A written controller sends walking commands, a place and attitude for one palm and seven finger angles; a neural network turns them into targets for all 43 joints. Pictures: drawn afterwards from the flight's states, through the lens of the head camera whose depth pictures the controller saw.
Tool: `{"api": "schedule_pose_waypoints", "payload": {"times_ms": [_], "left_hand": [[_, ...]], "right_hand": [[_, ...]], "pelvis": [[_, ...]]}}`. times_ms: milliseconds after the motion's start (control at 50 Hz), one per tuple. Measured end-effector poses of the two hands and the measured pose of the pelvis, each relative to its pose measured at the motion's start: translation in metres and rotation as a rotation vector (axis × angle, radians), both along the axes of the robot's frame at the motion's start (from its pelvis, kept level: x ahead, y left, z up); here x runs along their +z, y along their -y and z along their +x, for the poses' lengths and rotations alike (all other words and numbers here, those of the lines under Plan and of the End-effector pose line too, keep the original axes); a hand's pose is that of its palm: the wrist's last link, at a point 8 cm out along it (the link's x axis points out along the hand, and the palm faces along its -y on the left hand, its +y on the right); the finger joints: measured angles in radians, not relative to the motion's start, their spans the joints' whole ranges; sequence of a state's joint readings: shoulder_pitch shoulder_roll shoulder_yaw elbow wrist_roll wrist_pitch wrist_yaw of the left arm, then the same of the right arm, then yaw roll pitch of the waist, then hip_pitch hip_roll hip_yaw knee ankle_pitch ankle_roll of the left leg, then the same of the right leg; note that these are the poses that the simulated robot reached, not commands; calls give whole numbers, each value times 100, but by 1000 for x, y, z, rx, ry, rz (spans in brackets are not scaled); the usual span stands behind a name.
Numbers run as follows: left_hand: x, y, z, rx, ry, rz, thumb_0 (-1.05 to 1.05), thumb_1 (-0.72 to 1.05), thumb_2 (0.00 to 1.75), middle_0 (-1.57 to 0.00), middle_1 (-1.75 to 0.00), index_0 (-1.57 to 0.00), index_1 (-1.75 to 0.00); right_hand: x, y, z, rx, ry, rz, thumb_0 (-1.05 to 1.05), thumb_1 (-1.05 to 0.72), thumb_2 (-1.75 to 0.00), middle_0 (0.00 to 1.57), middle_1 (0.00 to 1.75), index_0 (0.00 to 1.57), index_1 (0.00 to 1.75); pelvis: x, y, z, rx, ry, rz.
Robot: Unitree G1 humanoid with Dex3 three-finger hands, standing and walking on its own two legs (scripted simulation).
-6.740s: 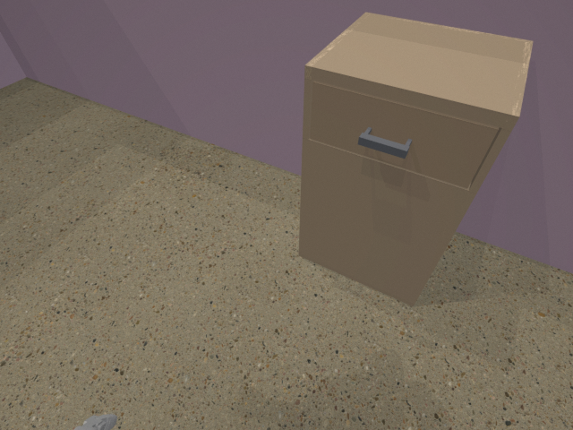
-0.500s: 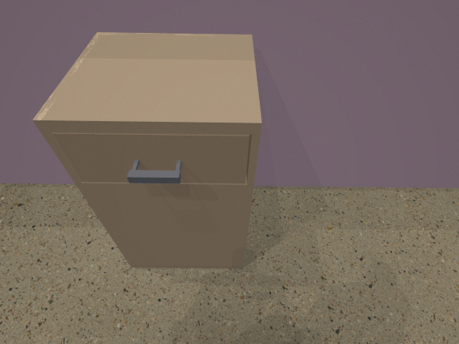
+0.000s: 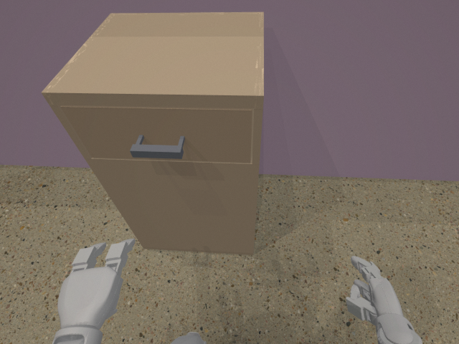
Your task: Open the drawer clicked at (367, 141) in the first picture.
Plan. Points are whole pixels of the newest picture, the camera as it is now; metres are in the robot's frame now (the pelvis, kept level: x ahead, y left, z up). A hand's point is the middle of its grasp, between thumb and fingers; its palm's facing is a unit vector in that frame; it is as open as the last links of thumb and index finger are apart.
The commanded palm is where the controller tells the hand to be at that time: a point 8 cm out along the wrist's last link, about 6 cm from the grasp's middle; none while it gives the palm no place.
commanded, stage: raise the hand with hooked fingers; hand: left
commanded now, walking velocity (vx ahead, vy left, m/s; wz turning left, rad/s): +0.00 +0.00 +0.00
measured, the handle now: (159, 145) +0.54 +0.25 -0.01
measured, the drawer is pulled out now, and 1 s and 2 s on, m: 0.00 0.00 0.00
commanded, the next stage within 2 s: move the hooked fingers above the handle in 1.50 s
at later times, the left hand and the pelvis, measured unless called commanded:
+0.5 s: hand (97, 251) +0.24 +0.26 +0.04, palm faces +0.01 -0.10 -1.00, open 11.4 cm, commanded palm +0.22 +0.26 +0.10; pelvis +0.01 +0.01 +0.01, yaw +1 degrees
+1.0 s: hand (82, 198) +0.30 +0.29 +0.10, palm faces +0.07 -0.09 -0.99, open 13.7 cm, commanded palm +0.28 +0.29 +0.16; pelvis +0.02 +0.04 +0.03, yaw +2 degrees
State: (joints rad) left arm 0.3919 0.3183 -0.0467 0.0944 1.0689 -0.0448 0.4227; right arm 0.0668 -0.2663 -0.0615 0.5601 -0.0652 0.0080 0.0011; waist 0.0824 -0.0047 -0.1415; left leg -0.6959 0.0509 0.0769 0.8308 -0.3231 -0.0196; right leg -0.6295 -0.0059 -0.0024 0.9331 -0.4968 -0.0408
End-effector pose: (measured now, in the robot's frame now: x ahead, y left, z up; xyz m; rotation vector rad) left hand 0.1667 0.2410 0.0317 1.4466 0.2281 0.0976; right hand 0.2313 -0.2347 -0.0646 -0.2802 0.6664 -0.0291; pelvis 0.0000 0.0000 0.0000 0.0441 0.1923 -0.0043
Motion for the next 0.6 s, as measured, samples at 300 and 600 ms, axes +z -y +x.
{"api": "schedule_pose_waypoints", "payload": {"times_ms": [300,600], "left_hand": [[37,-18,35,43,139,55,0,27,63,-26,-70,-27,-70],[68,-33,69,-44,149,33,0,-7,48,-29,-92,-29,-93]], "right_hand": [[-38,-37,-11,44,-125,82,1,-91,-90,20,30,20,30],[-31,-14,-59,-91,-272,7,1,-91,-90,20,30,20,30]], "pelvis": [[-9,5,1,48,15,-26],[15,-21,15,31,48,-35]]}}
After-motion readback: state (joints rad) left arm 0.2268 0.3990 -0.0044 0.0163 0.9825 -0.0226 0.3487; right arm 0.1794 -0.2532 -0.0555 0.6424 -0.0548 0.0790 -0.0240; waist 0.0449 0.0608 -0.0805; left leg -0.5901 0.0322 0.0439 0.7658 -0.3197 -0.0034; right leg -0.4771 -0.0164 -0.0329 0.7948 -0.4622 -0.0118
